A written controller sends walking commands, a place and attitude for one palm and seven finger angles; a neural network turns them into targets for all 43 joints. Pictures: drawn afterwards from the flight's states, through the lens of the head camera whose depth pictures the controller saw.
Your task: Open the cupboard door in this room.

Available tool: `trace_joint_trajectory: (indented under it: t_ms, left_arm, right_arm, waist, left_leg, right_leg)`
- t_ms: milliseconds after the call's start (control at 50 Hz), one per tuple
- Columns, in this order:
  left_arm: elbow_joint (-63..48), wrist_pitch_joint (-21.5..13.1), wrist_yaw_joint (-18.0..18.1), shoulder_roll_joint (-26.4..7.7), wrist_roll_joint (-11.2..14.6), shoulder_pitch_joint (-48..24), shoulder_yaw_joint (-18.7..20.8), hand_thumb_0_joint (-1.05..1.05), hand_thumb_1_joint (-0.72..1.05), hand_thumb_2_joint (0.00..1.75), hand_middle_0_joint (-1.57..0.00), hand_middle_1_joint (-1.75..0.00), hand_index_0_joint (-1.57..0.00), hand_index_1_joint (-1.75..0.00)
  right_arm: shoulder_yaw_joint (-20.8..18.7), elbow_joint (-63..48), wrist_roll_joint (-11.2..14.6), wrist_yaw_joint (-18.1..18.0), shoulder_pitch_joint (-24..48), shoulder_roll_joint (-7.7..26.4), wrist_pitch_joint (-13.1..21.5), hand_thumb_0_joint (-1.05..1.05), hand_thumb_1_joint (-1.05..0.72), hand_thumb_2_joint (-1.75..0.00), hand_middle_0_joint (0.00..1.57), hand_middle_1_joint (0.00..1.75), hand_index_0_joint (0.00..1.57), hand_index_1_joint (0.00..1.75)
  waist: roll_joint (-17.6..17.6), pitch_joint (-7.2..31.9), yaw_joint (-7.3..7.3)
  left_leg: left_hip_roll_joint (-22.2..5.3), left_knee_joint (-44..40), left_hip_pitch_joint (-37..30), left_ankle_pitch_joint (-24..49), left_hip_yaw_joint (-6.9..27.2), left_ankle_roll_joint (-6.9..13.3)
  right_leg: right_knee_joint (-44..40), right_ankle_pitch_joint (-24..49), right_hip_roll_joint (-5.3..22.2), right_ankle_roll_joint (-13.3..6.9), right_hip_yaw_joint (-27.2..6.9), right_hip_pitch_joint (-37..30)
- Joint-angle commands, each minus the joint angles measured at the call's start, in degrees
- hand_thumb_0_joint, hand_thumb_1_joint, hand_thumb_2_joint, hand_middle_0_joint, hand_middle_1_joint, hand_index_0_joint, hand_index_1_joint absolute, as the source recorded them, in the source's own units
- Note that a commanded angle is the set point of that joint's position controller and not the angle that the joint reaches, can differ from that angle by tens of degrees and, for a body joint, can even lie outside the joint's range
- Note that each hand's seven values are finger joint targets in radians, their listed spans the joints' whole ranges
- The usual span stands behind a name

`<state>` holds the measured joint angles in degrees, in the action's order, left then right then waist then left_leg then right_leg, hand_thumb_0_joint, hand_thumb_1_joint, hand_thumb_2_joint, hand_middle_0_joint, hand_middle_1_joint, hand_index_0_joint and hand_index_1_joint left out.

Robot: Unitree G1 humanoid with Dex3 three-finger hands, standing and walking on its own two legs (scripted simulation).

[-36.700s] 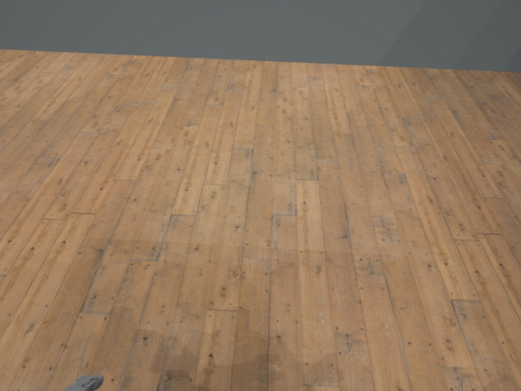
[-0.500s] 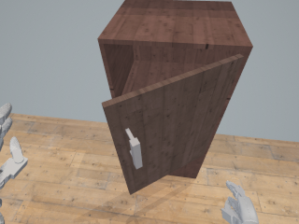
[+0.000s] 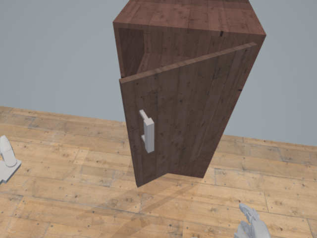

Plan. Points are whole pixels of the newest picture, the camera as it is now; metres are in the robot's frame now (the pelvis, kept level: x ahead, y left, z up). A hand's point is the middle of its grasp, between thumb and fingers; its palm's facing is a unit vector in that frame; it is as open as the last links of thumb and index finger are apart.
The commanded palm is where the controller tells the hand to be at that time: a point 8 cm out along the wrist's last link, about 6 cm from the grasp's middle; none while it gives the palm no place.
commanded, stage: step back with the hand held close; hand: left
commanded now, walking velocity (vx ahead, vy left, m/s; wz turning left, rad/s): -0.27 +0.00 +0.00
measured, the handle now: (146, 131) +0.39 +0.06 +0.04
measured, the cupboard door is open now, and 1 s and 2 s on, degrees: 36 36 36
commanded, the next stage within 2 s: stop stepping back and stand still in 0.56 s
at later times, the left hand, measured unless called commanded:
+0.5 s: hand out of the picture +0.10 +0.28 +0.20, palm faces +0.56 -0.69 -0.46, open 7.4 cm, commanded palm +0.04 +0.30 +0.19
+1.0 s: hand out of the picture +0.03 +0.22 +0.18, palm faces +0.38 -0.78 -0.50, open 7.4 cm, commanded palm -0.03 +0.26 +0.19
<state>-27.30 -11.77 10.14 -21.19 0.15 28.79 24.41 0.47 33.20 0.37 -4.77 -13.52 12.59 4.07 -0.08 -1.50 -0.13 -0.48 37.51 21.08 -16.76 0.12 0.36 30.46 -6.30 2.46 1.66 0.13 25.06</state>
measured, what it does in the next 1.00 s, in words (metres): walks backwards: right foot, then left foot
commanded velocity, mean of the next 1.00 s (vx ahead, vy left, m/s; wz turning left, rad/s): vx -0.18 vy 0.01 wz -0.05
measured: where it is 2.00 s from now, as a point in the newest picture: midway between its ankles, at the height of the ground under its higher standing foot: outside the picture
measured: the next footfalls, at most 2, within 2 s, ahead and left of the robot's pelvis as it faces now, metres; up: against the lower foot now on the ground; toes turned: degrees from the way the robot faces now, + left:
right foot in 0.62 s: -0.15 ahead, -0.13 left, +0.00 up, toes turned -5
left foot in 0.80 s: -0.06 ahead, +0.07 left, +0.00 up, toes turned +2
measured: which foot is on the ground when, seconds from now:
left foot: down 0.00-0.62, up 0.64-0.78, down 0.80-1.00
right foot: down 0.00-0.36, up 0.38-0.60, down 0.62-1.00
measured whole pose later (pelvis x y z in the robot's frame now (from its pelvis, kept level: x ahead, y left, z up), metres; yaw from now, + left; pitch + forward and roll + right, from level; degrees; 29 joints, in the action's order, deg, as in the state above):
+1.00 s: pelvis -0.18 -0.04 +0.01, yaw -1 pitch +0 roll +0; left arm -30.3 -10.7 9.4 -25.7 2.2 35.3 25.5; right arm 0.6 34.7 -0.4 -4.0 -13.4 12.8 8.8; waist -1.5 -0.1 2.5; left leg -0.8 26.6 19.3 -7.4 -2.6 0.8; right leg 28.8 -16.0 -2.0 -1.0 1.2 12.5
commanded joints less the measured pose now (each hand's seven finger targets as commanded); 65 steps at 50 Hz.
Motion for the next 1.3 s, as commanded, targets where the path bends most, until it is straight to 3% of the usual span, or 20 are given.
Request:
trace_joint_trajectory:
  t_ms: [0, 80, 140, 200, 260, 300, 340, 360, 400, 540, 620, 660, 700, 800, 840, 940, 1040, 1160, 1220, 1280]
  left_arm:
    - [-13.5, -4.3, 1.5, -12.2, 0.2, -2.0, 8.2, 0.00, 0.90, 0.90, -0.20, -0.30, -0.20, -0.30]
    - [-12.0, -4.3, 1.4, -12.1, -0.8, -0.4, 10.1, 0.00, 0.90, 0.90, -0.20, -0.30, -0.20, -0.30]
    - [-12.2, -5.2, 0.6, -11.5, -1.7, -1.8, 10.0, 0.00, 0.90, 0.90, -0.20, -0.30, -0.20, -0.30]
    - [-12.9, -5.1, 0.3, -12.2, -0.2, -1.9, 8.5, 0.00, 0.90, 0.90, -0.20, -0.30, -0.20, -0.30]
    - [-14.7, -4.2, 1.2, -13.8, 0.6, -2.9, 8.6, 0.00, 0.90, 0.90, -0.20, -0.30, -0.20, -0.30]
    - [-15.8, -4.5, 1.6, -13.8, 0.9, -1.1, 9.2, 0.00, 0.90, 0.90, -0.20, -0.30, -0.20, -0.30]
    - [-18.7, -6.1, 1.7, -13.0, 0.5, -0.4, 11.2, 0.00, 0.90, 0.90, -0.20, -0.30, -0.20, -0.30]
    - [-20.2, -6.2, 1.8, -13.4, 0.0, -2.4, 12.1, 0.00, 0.90, 0.90, -0.20, -0.30, -0.20, -0.30]
    - [-17.7, -6.1, 2.1, -13.3, 1.1, -1.6, 11.0, 0.00, 0.90, 0.90, -0.20, -0.30, -0.20, -0.30]
    - [-14.6, -5.6, 0.2, -9.4, 2.0, -5.3, 4.1, 0.00, 0.90, 0.90, -0.20, -0.30, -0.20, -0.30]
    - [-15.9, -6.7, -0.4, -15.7, 1.4, -10.6, 6.0, 0.00, 0.90, 0.90, -0.20, -0.30, -0.20, -0.30]
    - [-13.8, -5.0, -0.5, -16.0, 0.8, -2.8, 9.3, 0.00, 0.90, 0.90, -0.20, -0.30, -0.20, -0.30]
    - [-11.8, -3.9, -0.3, -14.1, 1.7, 2.5, 10.3, 0.00, 0.90, 0.90, -0.20, -0.30, -0.20, -0.30]
    - [-11.1, -2.8, 0.2, -13.2, 2.6, 8.1, 9.5, 0.00, 0.90, 0.90, -0.20, -0.30, -0.20, -0.30]
    - [-17.0, -3.0, 0.0, -14.4, 2.5, 5.2, 9.2, 0.00, 0.90, 0.90, -0.20, -0.30, -0.20, -0.30]
    - [-12.8, -2.3, 0.6, -12.5, 2.0, 7.7, 7.9, 0.00, 0.90, 0.90, -0.20, -0.30, -0.20, -0.30]
    - [-9.4, -2.1, 0.7, -12.5, 1.1, -1.3, 6.2, 0.00, 0.90, 0.90, -0.20, -0.30, -0.20, -0.30]
    - [-6.5, -3.3, 1.1, -11.5, -0.2, -10.1, 3.4, 0.00, 0.90, 0.90, -0.20, -0.30, -0.20, -0.30]
    - [-12.5, -4.7, 1.2, -11.6, 0.2, -7.6, 5.1, 0.00, 0.90, 0.90, -0.20, -0.30, -0.20, -0.30]
    - [-10.0, -4.4, 1.2, -14.2, -0.2, -4.1, 8.5, 0.00, 0.90, 0.90, -0.20, -0.30, -0.20, -0.30]
  right_arm:
    - [-3.2, -9.1, -0.1, -0.7, 5.8, 7.1, 3.4, 0.00, -0.90, -0.90, 0.20, 0.30, 0.20, 0.30]
    - [-4.0, -9.6, 0.3, -0.7, 6.9, 7.7, 4.2, 0.00, -0.90, -0.90, 0.20, 0.30, 0.20, 0.30]
    - [-4.5, -9.5, -0.2, -0.4, 6.9, 7.4, 4.8, 0.00, -0.90, -0.90, 0.20, 0.30, 0.20, 0.30]
    - [-4.7, -7.7, -0.7, 0.7, 5.2, 6.1, 4.2, 0.00, -0.90, -0.90, 0.20, 0.30, 0.20, 0.30]
    - [-4.0, -6.4, -0.5, 1.4, 5.9, 4.8, 2.3, 0.00, -0.90, -0.90, 0.20, 0.30, 0.20, 0.30]
    - [-3.9, -6.6, -0.5, 0.7, 6.0, 5.8, 1.6, 0.00, -0.90, -0.90, 0.20, 0.30, 0.20, 0.30]
    - [-4.5, -8.4, -0.9, -0.3, 8.1, 8.3, 2.8, 0.00, -0.90, -0.90, 0.20, 0.30, 0.20, 0.30]
    - [-5.0, -8.4, -1.4, -0.5, 7.9, 6.6, 4.2, 0.00, -0.90, -0.90, 0.20, 0.30, 0.20, 0.30]
    - [-6.6, -5.8, -0.9, 0.2, 8.9, 5.5, 6.0, 0.00, -0.90, -0.90, 0.20, 0.30, 0.20, 0.30]
    - [-4.3, -2.3, -1.9, 1.9, 7.1, 5.8, 8.5, 0.00, -0.90, -0.90, 0.20, 0.30, 0.20, 0.30]
    - [-3.7, -3.3, -0.9, 1.5, 9.9, 3.7, 6.8, 0.00, -0.90, -0.90, 0.20, 0.30, 0.20, 0.30]
    - [-2.6, -5.3, -0.9, 1.1, 10.7, 2.2, 5.4, 0.00, -0.90, -0.90, 0.20, 0.30, 0.20, 0.30]
    - [-1.2, -6.2, -0.5, 0.2, 10.2, 2.1, 4.1, 0.00, -0.90, -0.90, 0.20, 0.30, 0.20, 0.30]
    - [-3.1, -7.6, 0.3, 0.0, 6.2, 5.9, 5.6, 0.00, -0.90, -0.90, 0.20, 0.30, 0.20, 0.30]
    - [-2.5, -7.1, -1.0, 0.2, 6.2, 5.9, 6.8, 0.00, -0.90, -0.90, 0.20, 0.30, 0.20, 0.30]
    - [-2.2, -6.5, -0.6, 0.4, 7.2, 7.0, 7.3, 0.00, -0.90, -0.90, 0.20, 0.30, 0.20, 0.30]
    - [-3.6, -4.6, -1.2, 0.3, 5.4, 6.6, 4.7, 0.00, -0.90, -0.90, 0.20, 0.30, 0.20, 0.30]
    - [-2.7, -3.7, -1.2, -1.2, 5.1, 5.9, 6.3, 0.00, -0.90, -0.90, 0.20, 0.30, 0.20, 0.30]
    - [-3.1, -5.2, -1.1, -1.2, 4.4, 7.7, 7.7, 0.00, -0.90, -0.90, 0.20, 0.30, 0.20, 0.30]
    - [-2.9, -3.8, -1.4, -0.5, 4.4, 5.1, 8.7, 0.00, -0.90, -0.90, 0.20, 0.30, 0.20, 0.30]
  waist:
    - [3.1, 5.6, 0.58]
    - [10.2, 5.9, -0.17]
    - [5.6, 3.2, 0.19]
    - [-7.6, 6.1, 1.07]
    - [-12.2, 8.5, 1.47]
    - [-3.8, 7.0, 1.91]
    - [20.6, 6.9, 1.24]
    - [21.8, 8.2, 1.08]
    - [10.4, 9.6, 0.16]
    - [13.8, 5.4, 0.47]
    - [-11.5, 7.8, -0.31]
    - [-13.0, 8.0, -0.79]
    - [-5.6, 10.3, 0.03]
    - [7.5, 15.0, -0.74]
    - [16.9, 12.2, 0.17]
    - [8.9, 5.9, 1.11]
    - [-8.9, -0.3, 1.42]
    - [-3.3, -0.2, 1.34]
    - [14.5, 1.7, 0.79]
    - [11.0, 0.2, 1.29]
  left_leg:
    - [-2.7, -15.2, 13.1, -16.4, 3.8, 2.6]
    - [-8.4, -21.7, 26.9, -20.6, 8.1, 5.6]
    - [-7.1, -15.1, 32.3, -23.8, 6.6, 6.0]
    - [0.5, 1.8, 10.5, -12.4, 0.3, 0.5]
    - [2.0, 10.0, -3.6, -8.2, -2.2, -0.6]
    - [-0.5, -3.9, -5.7, -9.3, 1.7, 0.8]
    - [-16.0, -26.8, 18.0, -28.2, 19.6, 7.9]
    - [-22.1, -31.8, 24.3, -26.3, 26.1, 11.5]
    - [-20.4, -22.9, 11.1, -9.6, 17.5, 10.5]
    - [-13.6, -20.6, -1.3, -4.9, 8.0, 3.5]
    - [0.2, 14.5, -2.2, -5.6, -1.9, -3.7]
    - [-0.6, 16.0, 7.9, -7.6, -0.2, -2.9]
    - [0.4, 0.2, 2.9, -1.3, -2.8, -2.1]
    - [-10.4, -14.5, -21.1, 40.7, 6.4, 3.1]
    - [-11.7, -21.6, -14.3, 28.2, 11.4, 2.7]
    - [-7.3, -21.1, 1.6, -7.6, 4.5, 1.9]
    - [-0.3, 14.6, 3.0, -4.3, -0.3, -0.8]
    - [-0.3, -6.6, -9.2, -6.1, -4.3, 1.9]
    - [-12.0, -21.7, -12.2, -12.8, 15.6, 7.3]
    - [-18.6, -28.6, -3.0, -21.6, 24.0, 12.0]
  right_leg:
    - [-3.7, -14.4, 0.4, -0.7, -3.6, -14.3]
    - [12.4, -0.8, -4.3, 0.6, -1.3, -26.9]
    - [11.3, 1.8, -2.8, -0.4, -7.0, -27.4]
    - [-7.4, -3.1, 7.4, -5.5, -18.3, -6.6]
    - [-15.2, -18.2, 11.2, -6.8, -16.1, 6.0]
    - [-8.5, -19.1, 5.9, -3.9, -9.2, 8.3]
    - [21.0, -16.1, -6.3, 0.7, -0.6, -9.4]
    - [39.1, -16.9, -8.7, 0.8, -1.5, -14.4]
    - [43.6, -21.9, -7.5, -0.4, -5.3, -5.1]
    - [-2.4, -20.5, -5.2, -2.2, 1.9, -7.9]
    - [-16.0, 12.1, 15.2, -9.0, -18.9, 0.0]
    - [-6.9, 35.1, 13.1, -9.6, -12.7, -12.9]
    - [-2.2, 35.9, 9.3, -8.0, -8.1, -18.0]
    - [1.7, -8.3, -3.4, -0.9, -1.5, -8.3]
    - [7.0, -19.2, -4.6, -0.7, 0.4, -9.6]
    - [-7.7, -11.8, -2.8, -1.8, 0.7, -19.0]
    - [-22.5, -38.2, 14.2, -12.3, -25.7, 0.2]
    - [-14.0, -34.9, 8.1, -8.5, -12.4, 1.9]
    - [8.7, -20.6, -3.1, -3.4, -1.9, 2.8]
    - [24.1, -21.0, -1.7, -1.8, -0.9, 1.6]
